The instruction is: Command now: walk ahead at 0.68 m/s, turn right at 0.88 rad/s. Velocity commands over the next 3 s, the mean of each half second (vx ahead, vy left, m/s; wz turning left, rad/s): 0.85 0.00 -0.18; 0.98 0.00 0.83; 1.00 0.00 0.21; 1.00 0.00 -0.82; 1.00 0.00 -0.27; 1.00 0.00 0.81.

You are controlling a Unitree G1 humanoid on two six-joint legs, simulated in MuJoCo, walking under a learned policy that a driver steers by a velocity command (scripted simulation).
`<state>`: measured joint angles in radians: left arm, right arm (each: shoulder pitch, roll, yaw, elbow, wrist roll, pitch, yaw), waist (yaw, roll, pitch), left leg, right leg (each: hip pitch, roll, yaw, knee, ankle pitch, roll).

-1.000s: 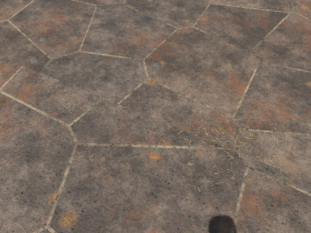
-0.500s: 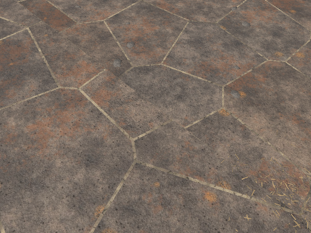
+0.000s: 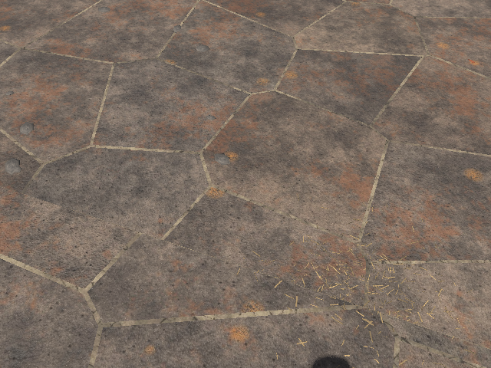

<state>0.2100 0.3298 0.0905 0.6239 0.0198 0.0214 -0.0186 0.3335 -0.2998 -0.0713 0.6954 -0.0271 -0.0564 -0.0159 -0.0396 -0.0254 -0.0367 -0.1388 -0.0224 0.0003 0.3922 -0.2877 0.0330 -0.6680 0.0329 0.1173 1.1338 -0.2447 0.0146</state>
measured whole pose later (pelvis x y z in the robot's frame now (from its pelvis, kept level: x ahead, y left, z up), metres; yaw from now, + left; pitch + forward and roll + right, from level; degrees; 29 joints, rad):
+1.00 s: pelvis +0.74 -0.11 -0.03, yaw +23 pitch -1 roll +0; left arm 0.00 0.23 0.00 0.66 0.06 -0.05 0.00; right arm 0.45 -0.32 -0.08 0.92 -0.03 -0.05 0.01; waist -0.08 0.01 0.07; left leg -0.23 -0.22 -0.05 0.64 -0.38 0.20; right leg -0.57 -0.09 0.16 1.01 -0.20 0.05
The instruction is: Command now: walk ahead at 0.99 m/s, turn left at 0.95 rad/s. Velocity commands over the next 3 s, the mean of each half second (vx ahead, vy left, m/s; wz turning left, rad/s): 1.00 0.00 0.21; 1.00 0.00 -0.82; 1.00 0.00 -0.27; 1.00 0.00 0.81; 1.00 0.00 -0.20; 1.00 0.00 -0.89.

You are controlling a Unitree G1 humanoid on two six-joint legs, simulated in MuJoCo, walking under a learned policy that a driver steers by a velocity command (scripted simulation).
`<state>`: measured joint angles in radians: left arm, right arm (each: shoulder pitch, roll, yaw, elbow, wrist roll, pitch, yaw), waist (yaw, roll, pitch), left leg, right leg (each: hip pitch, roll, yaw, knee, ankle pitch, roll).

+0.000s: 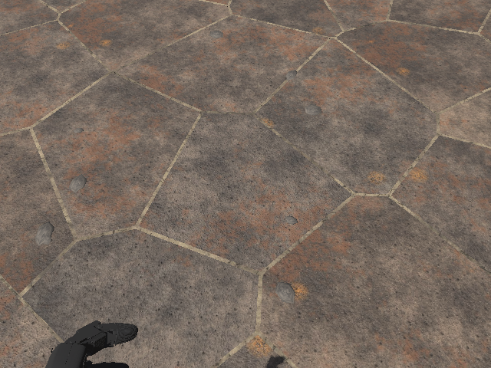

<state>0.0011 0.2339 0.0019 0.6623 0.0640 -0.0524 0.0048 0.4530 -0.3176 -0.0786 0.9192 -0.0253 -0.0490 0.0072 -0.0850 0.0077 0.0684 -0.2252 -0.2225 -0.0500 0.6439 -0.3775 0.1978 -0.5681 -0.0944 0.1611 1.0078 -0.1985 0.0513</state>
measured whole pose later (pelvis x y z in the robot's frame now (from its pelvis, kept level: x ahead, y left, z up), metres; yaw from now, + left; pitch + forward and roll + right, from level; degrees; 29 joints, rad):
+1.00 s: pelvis +0.91 -0.14 -0.15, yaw -21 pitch +2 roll +2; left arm -0.03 0.36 0.06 0.64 0.03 -0.01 -0.09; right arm 0.48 -0.33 -0.07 0.95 -0.02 -0.11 -0.02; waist -0.07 -0.02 0.04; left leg 0.23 0.03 0.29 0.25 -0.44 -0.07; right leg -0.75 -0.04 -0.12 0.79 -0.04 -0.15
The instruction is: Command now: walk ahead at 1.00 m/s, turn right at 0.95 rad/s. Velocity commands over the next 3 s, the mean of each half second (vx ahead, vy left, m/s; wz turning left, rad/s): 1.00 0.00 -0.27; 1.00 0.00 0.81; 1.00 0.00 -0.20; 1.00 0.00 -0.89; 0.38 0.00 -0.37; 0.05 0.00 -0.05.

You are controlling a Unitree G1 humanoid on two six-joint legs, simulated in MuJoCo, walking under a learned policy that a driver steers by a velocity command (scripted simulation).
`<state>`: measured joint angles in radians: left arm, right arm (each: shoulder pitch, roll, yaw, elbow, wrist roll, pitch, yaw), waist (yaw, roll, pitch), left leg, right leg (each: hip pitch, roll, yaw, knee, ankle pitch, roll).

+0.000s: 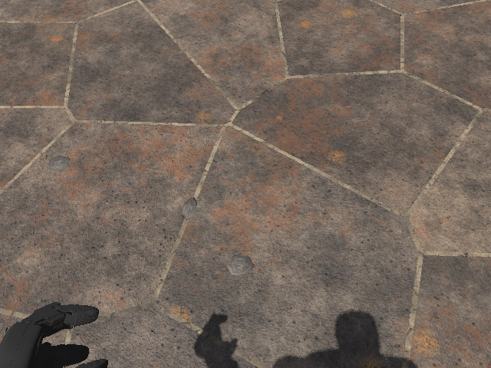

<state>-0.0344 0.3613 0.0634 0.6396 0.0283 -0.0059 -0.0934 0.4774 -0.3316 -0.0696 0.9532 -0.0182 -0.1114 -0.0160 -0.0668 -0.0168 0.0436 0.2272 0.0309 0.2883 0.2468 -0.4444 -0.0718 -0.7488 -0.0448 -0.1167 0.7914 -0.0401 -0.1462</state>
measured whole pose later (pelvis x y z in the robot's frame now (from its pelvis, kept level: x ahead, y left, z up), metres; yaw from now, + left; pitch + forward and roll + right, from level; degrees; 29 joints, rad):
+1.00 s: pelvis +0.98 -0.06 +0.00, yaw +19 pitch +3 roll -1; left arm 0.03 0.27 -0.02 0.59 0.06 -0.09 0.02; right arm 0.41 -0.36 -0.09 0.84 0.01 -0.06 0.00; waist -0.11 0.02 0.04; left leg -0.14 -0.14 -0.19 1.06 -0.45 0.13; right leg -0.51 -0.01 0.01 0.62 -0.15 0.03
